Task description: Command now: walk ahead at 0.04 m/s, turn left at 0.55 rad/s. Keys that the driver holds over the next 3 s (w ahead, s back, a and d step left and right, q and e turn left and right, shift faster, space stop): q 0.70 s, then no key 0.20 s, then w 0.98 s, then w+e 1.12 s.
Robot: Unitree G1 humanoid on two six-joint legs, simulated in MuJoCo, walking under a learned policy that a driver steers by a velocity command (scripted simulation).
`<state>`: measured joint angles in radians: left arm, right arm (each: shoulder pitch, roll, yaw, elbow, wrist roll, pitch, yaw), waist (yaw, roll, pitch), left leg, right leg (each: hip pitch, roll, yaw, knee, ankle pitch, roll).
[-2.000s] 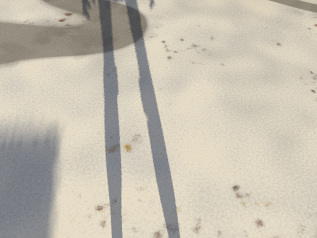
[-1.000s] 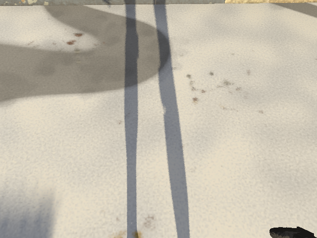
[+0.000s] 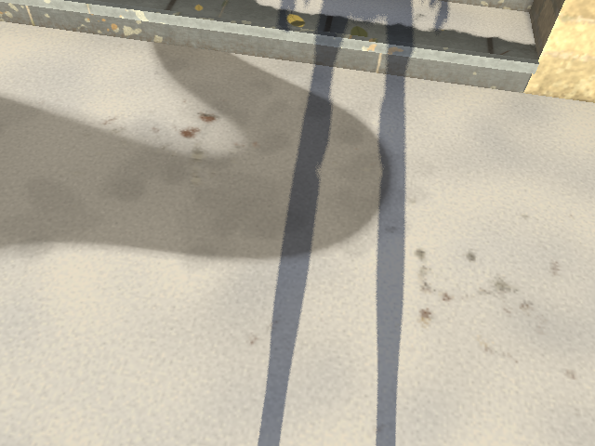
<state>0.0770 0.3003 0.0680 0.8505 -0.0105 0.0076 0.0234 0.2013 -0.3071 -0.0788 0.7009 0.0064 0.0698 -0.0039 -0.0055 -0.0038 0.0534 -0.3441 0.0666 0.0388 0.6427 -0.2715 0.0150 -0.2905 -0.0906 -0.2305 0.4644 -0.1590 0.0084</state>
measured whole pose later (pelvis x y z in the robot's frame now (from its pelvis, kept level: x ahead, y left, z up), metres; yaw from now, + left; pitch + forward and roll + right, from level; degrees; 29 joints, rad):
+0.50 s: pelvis +0.02 -0.01 +0.00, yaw +18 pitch +2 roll -1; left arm 0.09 0.30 0.08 0.84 0.00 -0.01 0.00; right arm 0.15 -0.33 -0.08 0.63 0.02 0.05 -0.03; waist -0.01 0.03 0.04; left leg -0.36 -0.11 -0.21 0.58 -0.28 0.02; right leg -0.26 0.04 0.06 0.47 -0.23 0.01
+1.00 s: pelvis +0.00 +0.03 +0.01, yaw +30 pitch +0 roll -1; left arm 0.16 0.34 0.07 0.86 -0.01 0.01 0.00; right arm 0.19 -0.27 -0.04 0.64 0.00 0.02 0.00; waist 0.02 -0.04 0.04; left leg -0.24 -0.01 -0.01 0.47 -0.25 0.04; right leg -0.38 -0.07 -0.03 0.91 -0.49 0.04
